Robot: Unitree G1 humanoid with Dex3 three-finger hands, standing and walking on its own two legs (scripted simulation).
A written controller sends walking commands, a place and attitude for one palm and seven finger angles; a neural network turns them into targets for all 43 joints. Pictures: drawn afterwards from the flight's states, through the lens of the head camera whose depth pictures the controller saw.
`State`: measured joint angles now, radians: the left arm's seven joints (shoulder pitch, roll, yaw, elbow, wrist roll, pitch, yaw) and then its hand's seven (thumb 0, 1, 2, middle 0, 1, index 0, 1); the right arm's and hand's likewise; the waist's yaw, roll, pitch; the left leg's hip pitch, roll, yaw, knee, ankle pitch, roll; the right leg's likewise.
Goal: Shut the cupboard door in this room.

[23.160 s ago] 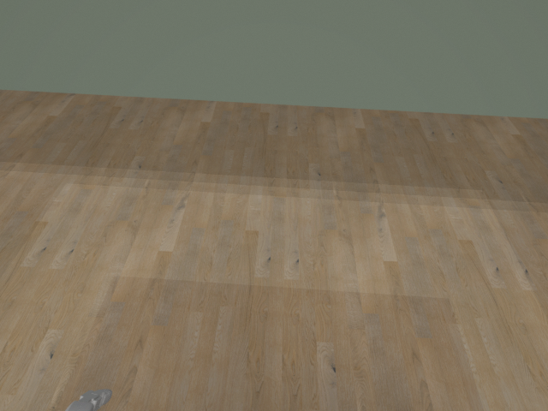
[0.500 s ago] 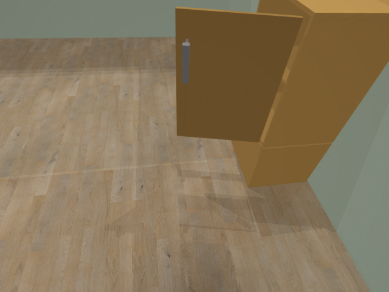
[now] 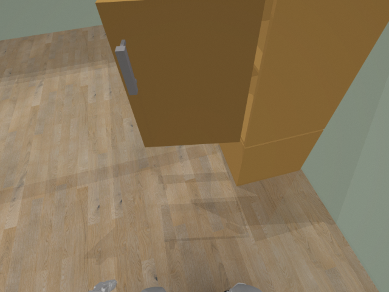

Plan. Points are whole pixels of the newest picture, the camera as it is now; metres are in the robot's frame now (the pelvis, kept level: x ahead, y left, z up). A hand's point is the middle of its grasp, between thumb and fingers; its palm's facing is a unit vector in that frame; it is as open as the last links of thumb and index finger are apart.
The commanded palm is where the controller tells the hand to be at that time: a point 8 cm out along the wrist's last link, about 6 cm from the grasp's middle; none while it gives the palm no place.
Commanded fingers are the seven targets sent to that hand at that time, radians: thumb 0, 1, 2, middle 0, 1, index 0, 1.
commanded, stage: take the last steps up to it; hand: left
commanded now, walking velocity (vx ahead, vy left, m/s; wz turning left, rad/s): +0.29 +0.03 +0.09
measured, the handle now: (128, 68) +0.69 +0.21 +0.07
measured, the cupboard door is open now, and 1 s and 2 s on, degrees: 78 78 78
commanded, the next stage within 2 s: come to a stop and stand still in 0.38 s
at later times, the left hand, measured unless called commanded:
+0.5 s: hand out of the picture +0.11 +0.21 -0.16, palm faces +0.10 -0.98 -0.14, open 7.4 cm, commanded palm none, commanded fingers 0.00 0.90 0.90 -0.20 -0.30 -0.20 -0.30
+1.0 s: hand (130, 241) +0.25 +0.18 -0.14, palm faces +0.07 -0.96 -0.27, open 7.3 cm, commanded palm none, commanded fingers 0.00 0.90 0.90 -0.20 -0.30 -0.20 -0.30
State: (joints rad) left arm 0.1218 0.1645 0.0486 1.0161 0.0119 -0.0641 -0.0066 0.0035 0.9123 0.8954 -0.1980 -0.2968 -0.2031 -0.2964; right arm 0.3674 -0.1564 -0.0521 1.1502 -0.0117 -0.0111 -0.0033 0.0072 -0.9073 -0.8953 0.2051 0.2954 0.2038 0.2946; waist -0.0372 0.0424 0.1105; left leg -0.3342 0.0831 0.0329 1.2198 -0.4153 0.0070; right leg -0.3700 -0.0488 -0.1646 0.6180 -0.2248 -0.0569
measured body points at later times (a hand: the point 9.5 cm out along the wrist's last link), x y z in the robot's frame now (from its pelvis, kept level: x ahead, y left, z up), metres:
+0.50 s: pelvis +0.15 +0.05 +0.02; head +0.18 +0.06 +0.47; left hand +0.11 +0.26 -0.15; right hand +0.25 -0.18 -0.12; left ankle +0.17 +0.13 -0.72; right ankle +0.11 -0.08 -0.66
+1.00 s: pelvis +0.19 +0.00 +0.01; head +0.24 -0.04 +0.46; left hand +0.25 +0.23 -0.12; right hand +0.22 -0.24 -0.16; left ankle +0.12 +0.13 -0.64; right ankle +0.23 -0.10 -0.72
